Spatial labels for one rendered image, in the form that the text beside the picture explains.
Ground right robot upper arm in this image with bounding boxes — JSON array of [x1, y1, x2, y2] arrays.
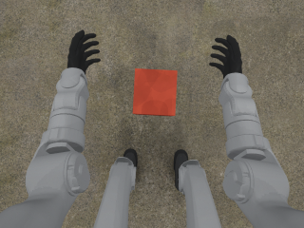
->
[[222, 158, 304, 228]]

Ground left robot upper arm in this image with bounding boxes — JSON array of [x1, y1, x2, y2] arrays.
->
[[0, 151, 90, 228]]

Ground right robot forearm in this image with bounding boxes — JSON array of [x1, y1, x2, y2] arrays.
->
[[218, 72, 290, 196]]

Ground robot left shin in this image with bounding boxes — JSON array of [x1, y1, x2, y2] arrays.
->
[[109, 157, 133, 174]]

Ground robot right foot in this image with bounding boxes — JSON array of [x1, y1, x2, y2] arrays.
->
[[174, 149, 189, 191]]

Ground left robot hand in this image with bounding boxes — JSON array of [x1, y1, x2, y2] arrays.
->
[[67, 29, 101, 74]]

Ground right robot hand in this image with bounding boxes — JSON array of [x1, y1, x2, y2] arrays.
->
[[209, 34, 242, 79]]

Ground left robot forearm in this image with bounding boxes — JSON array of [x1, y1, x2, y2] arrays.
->
[[25, 67, 89, 192]]

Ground carton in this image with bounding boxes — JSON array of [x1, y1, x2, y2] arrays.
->
[[132, 68, 178, 117]]

